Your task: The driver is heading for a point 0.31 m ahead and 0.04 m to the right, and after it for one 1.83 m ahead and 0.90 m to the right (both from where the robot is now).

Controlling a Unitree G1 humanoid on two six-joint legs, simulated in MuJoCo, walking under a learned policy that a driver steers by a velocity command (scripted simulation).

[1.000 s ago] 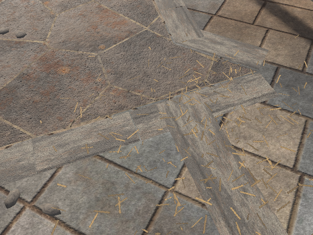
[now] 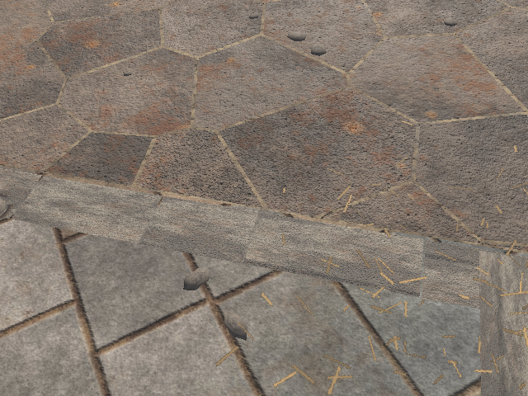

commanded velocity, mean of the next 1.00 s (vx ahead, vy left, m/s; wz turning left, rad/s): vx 0.43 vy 0.00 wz -0.26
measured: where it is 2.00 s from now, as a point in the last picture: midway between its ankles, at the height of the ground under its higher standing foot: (392, 257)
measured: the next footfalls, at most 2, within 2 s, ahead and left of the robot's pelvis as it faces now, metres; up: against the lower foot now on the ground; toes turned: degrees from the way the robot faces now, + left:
left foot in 0.18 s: +0.07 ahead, +0.13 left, +0.00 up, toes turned +2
right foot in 0.66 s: +0.40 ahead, -0.06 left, +0.00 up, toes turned -13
